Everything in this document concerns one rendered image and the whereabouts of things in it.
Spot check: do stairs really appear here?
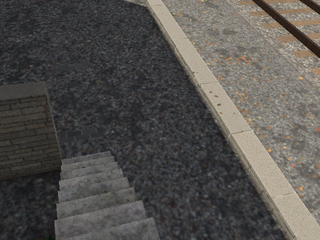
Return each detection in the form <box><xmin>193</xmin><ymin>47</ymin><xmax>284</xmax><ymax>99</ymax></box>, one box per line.
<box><xmin>54</xmin><ymin>151</ymin><xmax>161</xmax><ymax>240</ymax></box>

